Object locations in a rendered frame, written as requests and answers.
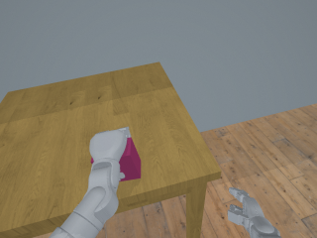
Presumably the sponge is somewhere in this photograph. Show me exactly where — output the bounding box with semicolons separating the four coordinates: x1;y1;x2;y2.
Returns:
90;137;142;182

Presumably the right robot hand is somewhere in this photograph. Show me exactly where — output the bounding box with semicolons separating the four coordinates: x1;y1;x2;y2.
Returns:
227;187;264;233

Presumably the left robot forearm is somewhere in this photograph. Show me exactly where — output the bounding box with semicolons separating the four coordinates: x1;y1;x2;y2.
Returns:
49;158;120;238

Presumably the right robot forearm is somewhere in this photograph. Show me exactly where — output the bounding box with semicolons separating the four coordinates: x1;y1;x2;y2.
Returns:
249;216;281;238

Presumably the table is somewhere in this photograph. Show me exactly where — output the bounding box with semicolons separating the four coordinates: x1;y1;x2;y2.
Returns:
0;61;222;238

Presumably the left robot hand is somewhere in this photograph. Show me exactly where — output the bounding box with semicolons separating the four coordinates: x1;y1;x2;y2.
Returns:
89;127;132;180

